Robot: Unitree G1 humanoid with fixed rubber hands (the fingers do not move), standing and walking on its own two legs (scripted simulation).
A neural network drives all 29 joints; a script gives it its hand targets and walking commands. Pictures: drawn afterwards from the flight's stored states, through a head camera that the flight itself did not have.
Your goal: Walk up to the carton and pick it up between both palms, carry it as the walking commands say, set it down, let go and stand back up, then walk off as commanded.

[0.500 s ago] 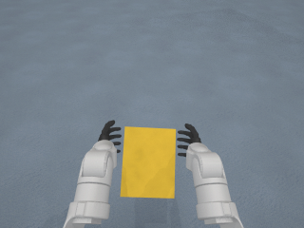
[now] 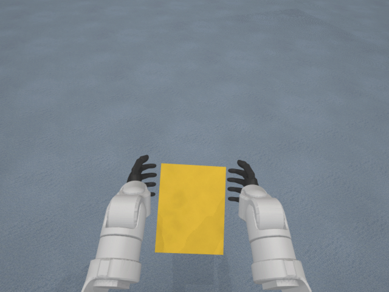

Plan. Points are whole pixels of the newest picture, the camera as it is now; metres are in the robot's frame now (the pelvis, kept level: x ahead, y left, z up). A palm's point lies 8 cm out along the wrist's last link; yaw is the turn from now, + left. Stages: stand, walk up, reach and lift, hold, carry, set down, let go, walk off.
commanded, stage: carry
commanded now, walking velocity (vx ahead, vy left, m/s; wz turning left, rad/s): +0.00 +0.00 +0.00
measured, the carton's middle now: (189, 205) +0.35 +0.00 -0.07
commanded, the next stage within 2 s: hold in 0.12 s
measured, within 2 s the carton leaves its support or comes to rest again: neither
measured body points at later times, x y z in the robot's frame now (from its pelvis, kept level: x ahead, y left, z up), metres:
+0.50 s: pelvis -0.03 +0.02 +0.01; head -0.09 +0.03 +0.45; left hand +0.29 +0.12 +0.06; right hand +0.26 -0.12 +0.05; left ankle +0.05 +0.12 -0.73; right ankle +0.00 -0.10 -0.73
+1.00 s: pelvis -0.07 +0.04 +0.00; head -0.14 +0.06 +0.44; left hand +0.27 +0.12 +0.07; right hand +0.26 -0.12 +0.06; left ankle +0.05 +0.12 -0.73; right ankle +0.00 -0.10 -0.73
